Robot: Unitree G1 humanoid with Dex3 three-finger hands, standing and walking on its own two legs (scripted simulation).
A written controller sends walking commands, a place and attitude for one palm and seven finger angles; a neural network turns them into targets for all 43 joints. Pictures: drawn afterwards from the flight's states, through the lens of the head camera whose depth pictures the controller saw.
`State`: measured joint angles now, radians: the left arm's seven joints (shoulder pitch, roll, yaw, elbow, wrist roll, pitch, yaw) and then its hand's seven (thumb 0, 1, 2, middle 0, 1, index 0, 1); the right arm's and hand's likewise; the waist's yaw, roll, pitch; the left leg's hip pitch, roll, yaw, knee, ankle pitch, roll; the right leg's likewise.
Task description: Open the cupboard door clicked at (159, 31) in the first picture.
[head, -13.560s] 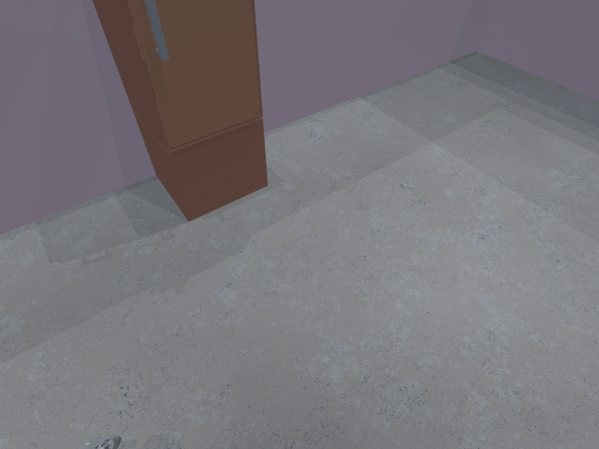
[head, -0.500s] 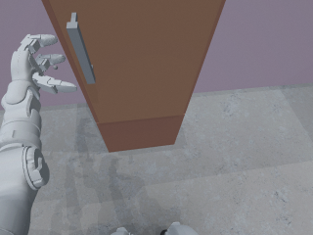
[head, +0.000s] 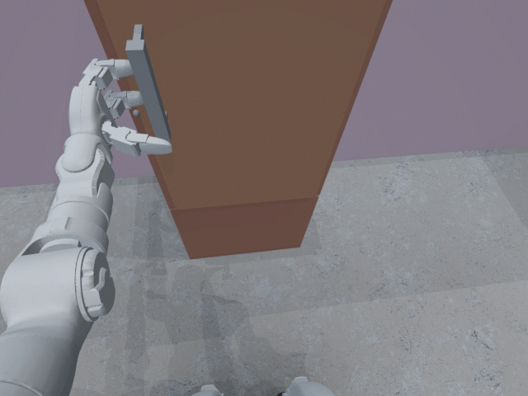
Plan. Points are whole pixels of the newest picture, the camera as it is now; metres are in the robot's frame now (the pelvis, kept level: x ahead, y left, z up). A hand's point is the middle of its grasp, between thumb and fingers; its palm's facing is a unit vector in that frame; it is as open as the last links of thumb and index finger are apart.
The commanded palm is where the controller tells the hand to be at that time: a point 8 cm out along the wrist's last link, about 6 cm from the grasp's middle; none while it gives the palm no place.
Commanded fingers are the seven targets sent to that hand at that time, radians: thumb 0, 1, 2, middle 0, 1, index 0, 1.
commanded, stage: slide the fingers in behind the handle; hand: left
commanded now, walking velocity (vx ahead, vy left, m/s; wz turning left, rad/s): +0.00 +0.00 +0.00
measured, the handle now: (152, 89) +0.56 +0.14 +0.12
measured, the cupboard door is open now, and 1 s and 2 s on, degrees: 0 0 0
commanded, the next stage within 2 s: close the thumb around the handle in 0.98 s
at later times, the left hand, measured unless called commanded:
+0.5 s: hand (166, 113) +0.50 +0.11 +0.12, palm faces +0.07 -1.00 +0.00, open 14.0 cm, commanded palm +0.47 +0.16 +0.11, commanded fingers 0.00 -0.50 0.30 -0.30 -1.20 -0.30 -1.20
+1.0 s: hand (168, 111) +0.51 +0.11 +0.12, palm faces +0.07 -1.00 -0.01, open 14.1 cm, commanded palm +0.48 +0.16 +0.11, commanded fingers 0.00 -0.50 0.30 -0.30 -1.20 -0.30 -1.20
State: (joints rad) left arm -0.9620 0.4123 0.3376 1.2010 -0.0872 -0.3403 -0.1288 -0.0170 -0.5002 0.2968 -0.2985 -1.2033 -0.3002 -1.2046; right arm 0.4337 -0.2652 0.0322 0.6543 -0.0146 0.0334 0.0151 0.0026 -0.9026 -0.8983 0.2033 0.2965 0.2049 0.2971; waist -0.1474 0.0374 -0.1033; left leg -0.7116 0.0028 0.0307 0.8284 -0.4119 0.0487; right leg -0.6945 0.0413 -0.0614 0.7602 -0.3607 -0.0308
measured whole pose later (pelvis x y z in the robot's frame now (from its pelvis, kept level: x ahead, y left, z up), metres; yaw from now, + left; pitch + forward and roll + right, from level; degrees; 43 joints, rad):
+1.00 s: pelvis -0.01 -0.02 +0.00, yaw +0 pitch +17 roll -1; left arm -0.99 0.37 0.32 1.23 -0.08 -0.37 -0.04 -0.02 -0.50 0.30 -0.30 -1.20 -0.29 -1.20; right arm 0.43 -0.28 0.02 0.66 -0.01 0.00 0.01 0.00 -0.90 -0.90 0.20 0.30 0.20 0.30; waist -0.16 0.04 -0.09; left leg -0.71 0.01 0.02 0.80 -0.38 0.02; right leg -0.71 0.05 -0.07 0.77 -0.35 -0.06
